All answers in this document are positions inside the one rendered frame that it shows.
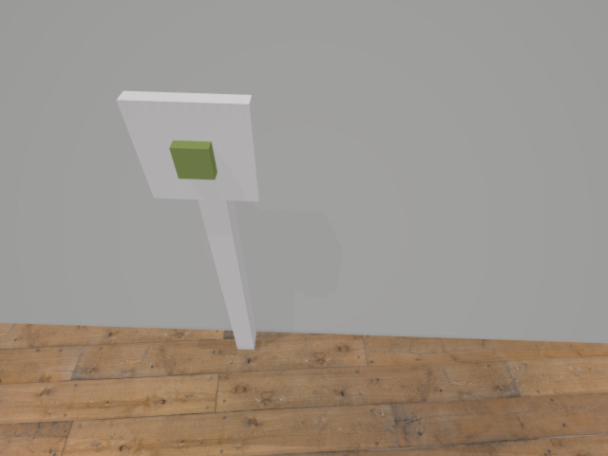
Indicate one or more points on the panel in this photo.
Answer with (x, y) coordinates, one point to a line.
(154, 120)

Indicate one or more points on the button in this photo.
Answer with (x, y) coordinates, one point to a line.
(194, 160)

